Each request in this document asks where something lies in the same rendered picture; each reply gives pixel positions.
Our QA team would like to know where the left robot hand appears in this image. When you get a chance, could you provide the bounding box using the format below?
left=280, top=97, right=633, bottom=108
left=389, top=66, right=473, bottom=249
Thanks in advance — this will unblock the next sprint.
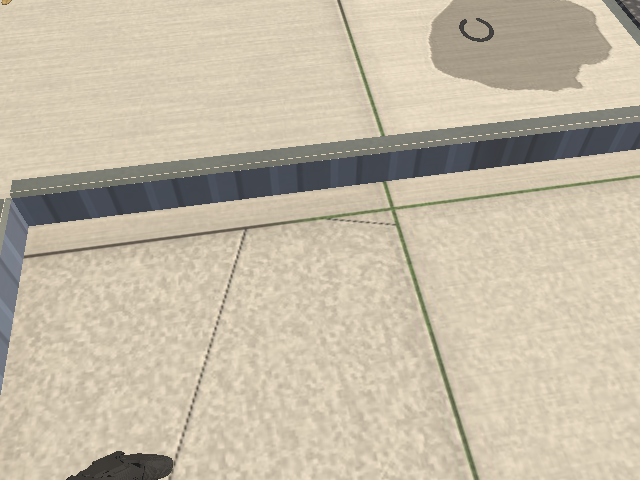
left=66, top=451, right=173, bottom=480

